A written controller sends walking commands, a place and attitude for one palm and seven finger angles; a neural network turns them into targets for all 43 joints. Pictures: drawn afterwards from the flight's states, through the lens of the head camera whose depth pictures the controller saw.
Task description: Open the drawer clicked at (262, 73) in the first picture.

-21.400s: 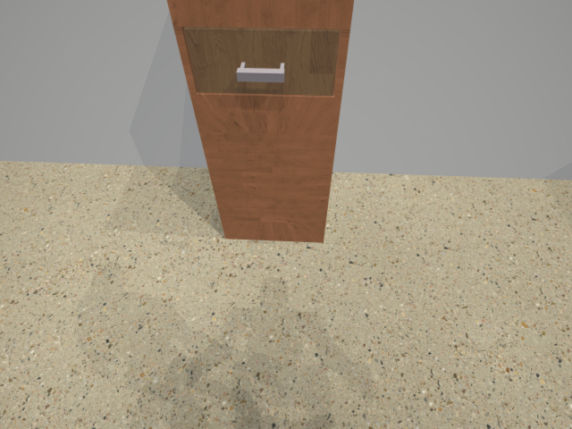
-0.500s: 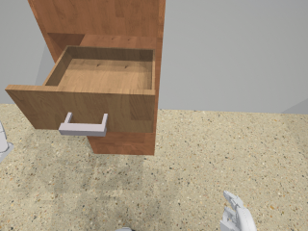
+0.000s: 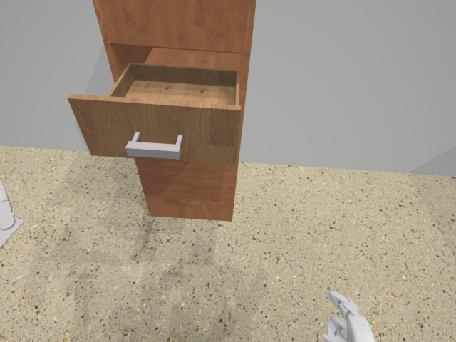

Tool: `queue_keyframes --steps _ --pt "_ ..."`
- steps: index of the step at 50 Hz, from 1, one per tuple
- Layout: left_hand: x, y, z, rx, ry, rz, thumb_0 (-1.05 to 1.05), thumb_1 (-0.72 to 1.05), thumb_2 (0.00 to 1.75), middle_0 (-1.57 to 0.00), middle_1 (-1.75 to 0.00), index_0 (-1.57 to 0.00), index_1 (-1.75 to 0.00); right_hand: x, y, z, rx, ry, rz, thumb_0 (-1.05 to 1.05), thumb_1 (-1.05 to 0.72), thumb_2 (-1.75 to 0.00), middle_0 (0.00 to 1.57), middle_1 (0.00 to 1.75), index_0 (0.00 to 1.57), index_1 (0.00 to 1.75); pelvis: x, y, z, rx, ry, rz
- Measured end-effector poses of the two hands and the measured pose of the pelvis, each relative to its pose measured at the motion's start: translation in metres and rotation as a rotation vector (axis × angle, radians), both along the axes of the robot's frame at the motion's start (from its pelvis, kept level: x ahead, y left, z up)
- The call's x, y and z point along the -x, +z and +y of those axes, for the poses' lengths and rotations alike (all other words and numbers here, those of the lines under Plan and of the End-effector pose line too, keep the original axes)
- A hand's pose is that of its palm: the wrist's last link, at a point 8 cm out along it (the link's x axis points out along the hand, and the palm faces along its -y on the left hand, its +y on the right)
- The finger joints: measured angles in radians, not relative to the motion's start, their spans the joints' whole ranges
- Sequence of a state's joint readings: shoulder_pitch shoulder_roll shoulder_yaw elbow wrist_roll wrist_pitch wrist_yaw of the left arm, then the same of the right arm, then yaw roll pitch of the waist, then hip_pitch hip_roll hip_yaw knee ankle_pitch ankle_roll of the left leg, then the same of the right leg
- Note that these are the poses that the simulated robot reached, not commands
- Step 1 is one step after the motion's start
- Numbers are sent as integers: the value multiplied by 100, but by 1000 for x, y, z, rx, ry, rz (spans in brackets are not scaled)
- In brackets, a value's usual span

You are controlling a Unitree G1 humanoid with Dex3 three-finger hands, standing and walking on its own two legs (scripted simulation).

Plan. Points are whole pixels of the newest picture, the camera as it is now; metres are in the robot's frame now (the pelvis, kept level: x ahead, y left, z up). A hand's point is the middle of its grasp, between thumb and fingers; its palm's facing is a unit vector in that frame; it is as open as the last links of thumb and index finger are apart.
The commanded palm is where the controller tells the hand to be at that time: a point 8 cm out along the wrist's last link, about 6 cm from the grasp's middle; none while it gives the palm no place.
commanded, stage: stop stepping back and stand still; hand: left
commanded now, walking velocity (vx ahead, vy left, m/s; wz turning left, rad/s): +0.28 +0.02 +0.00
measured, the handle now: (156, 143) +0.53 +0.21 +0.04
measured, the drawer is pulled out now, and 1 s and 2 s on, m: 0.30 0.30 0.30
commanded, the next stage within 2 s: let the arm hang, fingers relaxed in 0.58 s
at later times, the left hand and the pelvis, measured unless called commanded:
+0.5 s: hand out of the picture +0.14 +0.24 +0.22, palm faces +0.44 -0.75 -0.49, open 7.5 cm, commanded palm +0.08 +0.28 +0.23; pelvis -0.05 +0.00 -0.01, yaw +0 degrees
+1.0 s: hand out of the picture +0.00 +0.18 -0.17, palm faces +0.06 -0.98 -0.20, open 7.0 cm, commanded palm none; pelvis -0.05 +0.00 -0.01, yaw +4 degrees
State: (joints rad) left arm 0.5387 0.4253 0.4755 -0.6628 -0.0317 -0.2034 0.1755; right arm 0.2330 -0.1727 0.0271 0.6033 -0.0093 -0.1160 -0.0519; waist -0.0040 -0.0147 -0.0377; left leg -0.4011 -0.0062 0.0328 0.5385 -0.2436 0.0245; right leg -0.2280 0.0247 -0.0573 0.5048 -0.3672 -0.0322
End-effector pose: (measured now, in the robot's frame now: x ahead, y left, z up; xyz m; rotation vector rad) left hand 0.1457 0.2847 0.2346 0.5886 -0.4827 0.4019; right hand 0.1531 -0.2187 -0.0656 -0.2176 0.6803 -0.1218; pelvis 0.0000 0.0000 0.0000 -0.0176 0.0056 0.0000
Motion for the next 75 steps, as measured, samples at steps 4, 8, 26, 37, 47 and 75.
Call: queue_keyframes --steps 4,8,26,37,47,75 --pt "18 -1 -3 44 -18 -35 2 88 90 -22 -31 -21 -31 27 -7 -4 9 0 58 1 -90 -90 21 30 21 30 18 -1 0 -9 5 -21" --pt "31 -3 1 65 -40 -75 2 88 90 -22 -31 -21 -31 50 -5 -11 55 -38 80 1 -90 -90 21 30 21 30 25 -1 7 -7 11 -14" --pt "44 -1 -11 -66 -50 20 2 88 90 -21 -31 -21 -31 74 -26 -2 -31 -28 77 1 -90 -90 21 30 21 30 54 -8 1 -3 -4 -20" --pt "9 -59 17 85 -19 195 1 89 90 -21 -30 -20 -30 54 -25 -21 48 -17 102 1 -90 -90 21 30 21 30 41 -9 20 7 38 2" --pt "100 -365 -58 591 84 1496 1 91 90 -20 -30 -19 -30 97 -67 -19 -27 -24 342 1 -90 -90 21 30 21 30 50 -17 2 -56 35 -18" --pt "189 -369 -56 741 325 1758 1 91 90 -20 -30 -20 -30 174 -79 13 -89 -91 725 1 -92 -90 20 30 20 30 27 8 8 -21 57 -40"
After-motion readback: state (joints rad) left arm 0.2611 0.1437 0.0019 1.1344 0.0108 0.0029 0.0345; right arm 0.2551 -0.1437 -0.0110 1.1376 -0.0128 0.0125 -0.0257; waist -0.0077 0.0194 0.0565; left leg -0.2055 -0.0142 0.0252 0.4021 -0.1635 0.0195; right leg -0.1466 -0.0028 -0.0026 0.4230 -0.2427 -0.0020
